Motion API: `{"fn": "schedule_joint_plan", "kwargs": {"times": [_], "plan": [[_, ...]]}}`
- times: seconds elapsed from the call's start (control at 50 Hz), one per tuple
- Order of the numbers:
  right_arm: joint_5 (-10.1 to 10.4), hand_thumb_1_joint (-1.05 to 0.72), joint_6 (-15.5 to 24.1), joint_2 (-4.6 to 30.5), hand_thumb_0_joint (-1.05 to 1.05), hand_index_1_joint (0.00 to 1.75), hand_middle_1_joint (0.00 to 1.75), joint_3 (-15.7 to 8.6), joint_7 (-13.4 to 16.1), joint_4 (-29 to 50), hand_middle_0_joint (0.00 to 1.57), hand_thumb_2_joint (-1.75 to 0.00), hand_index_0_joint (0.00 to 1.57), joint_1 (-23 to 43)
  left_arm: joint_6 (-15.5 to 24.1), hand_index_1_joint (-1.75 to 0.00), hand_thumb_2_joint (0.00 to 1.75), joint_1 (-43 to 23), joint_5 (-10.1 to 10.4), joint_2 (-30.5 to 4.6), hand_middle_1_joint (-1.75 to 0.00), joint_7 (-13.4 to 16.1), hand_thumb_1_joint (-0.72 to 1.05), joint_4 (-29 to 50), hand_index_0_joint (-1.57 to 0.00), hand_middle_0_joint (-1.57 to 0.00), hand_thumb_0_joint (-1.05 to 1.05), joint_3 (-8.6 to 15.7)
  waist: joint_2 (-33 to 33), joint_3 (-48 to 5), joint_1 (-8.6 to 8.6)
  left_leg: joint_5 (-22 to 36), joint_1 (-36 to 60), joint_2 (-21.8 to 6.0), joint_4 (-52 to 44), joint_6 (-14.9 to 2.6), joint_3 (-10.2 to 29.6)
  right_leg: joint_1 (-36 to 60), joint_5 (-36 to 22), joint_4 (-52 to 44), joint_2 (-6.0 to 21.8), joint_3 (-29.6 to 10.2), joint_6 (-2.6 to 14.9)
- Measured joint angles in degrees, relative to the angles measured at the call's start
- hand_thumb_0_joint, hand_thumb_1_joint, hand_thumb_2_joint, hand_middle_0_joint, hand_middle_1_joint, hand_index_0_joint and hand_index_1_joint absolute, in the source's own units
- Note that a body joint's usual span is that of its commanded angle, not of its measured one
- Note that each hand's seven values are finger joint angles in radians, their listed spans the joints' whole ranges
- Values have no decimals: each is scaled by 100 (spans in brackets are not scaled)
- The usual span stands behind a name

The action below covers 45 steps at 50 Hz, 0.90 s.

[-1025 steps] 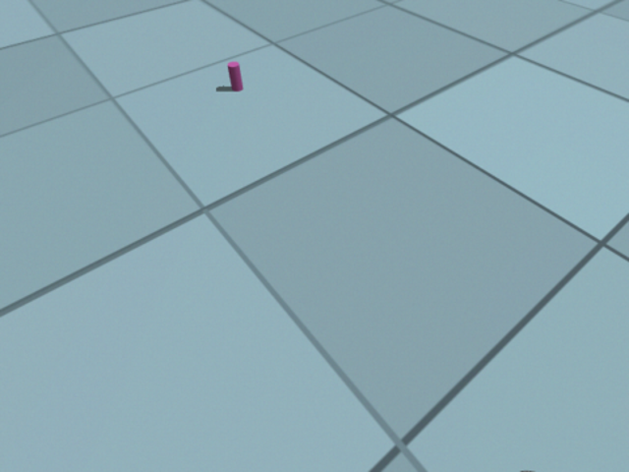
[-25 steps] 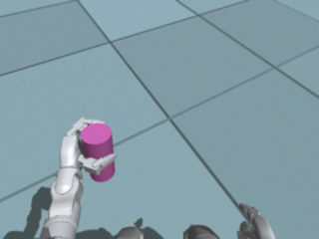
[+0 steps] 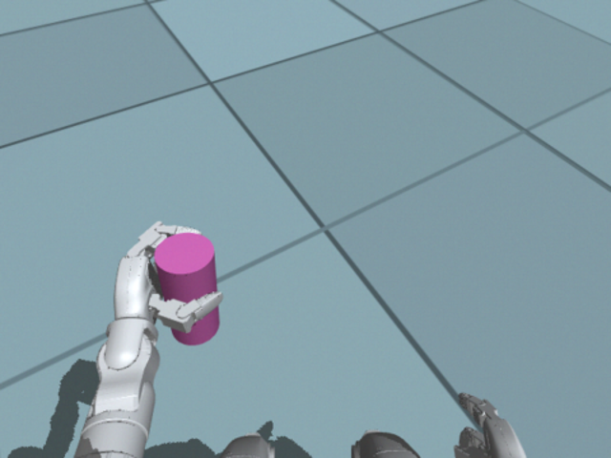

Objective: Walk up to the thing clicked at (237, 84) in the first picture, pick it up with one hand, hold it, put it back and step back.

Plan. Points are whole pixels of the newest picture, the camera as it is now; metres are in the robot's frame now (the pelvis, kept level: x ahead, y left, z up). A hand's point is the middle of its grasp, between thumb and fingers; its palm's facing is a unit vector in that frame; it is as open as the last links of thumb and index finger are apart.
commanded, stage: hold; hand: left
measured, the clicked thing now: (190, 292) +0.32 +0.17 +0.01
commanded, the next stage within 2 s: crouch in 1.16 s
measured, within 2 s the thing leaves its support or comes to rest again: neither
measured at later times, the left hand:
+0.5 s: hand (182, 280) +0.32 +0.17 +0.04, palm faces +0.08 -1.00 -0.03, open 10.5 cm
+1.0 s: hand (183, 275) +0.33 +0.17 +0.04, palm faces +0.07 -1.00 -0.04, open 10.5 cm
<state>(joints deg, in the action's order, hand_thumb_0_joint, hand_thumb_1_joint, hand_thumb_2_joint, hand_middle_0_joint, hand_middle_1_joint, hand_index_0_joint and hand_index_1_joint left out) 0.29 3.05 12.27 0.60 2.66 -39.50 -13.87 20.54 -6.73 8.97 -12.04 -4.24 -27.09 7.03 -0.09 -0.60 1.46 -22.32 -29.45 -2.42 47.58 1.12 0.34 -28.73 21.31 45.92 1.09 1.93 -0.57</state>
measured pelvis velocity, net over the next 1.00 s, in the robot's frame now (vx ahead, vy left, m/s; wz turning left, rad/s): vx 0.00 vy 0.00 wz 0.00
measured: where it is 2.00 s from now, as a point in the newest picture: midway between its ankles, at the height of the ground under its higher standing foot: outside the picture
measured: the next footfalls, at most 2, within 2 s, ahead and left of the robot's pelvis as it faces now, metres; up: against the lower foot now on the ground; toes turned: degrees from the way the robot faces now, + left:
none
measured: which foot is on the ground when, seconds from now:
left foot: down 0.00-1.00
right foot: down 0.00-1.00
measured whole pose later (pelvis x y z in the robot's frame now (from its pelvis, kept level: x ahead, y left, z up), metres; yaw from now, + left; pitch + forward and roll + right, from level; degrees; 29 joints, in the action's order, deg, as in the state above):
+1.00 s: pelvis +0.00 +0.00 +0.00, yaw +0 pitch +4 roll -1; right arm 0.3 3.9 12.1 0.5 2.4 -39.8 -14.0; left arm 20.1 -7.0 8.8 -12.4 -3.4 -26.6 6.9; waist 0.2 -1.0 1.6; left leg -22.7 -29.9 -2.4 48.2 1.0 0.5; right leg -28.9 21.5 46.1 1.1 2.0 -0.8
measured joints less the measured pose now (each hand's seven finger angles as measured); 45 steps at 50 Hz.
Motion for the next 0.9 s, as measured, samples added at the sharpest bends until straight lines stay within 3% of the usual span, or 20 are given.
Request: {"fn": "schedule_joint_plan", "kwargs": {"times": [0.38,0.56,0.78,0.9], "plan": [[11,-91,60,40,1,30,30,-2,24,-15,20,-90,20,-34,-13,-106,108,185,62,22,-109,-32,-43,126,-66,-78,8,-42,25,-63,-7,-22,-4,5,18,-8,24,19,16,-10,3,21,-9],[11,-91,59,-7,1,30,30,-15,12,25,20,-90,20,54,10,-107,108,44,6,-60,-110,-7,-43,38,-65,-78,8,86,-6,-4,0,-14,-27,4,23,-11,5,-15,2,-1,1,0,-11],[13,-91,103,33,1,30,30,-27,-24,-19,20,-90,20,-29,-68,-107,108,105,37,-39,-110,-29,-43,65,-66,-78,8,-111,39,-61,-25,-56,-59,20,70,-29,20,-20,30,8,17,13,-31],[4,-91,111,7,1,30,30,-7,-34,-23,20,-90,20,-52,-48,-106,108,96,26,39,-109,73,-43,153,-66,-79,8,-82,28,-68,-18,-62,-33,10,69,-23,15,2,32,8,6,7,-26]]}}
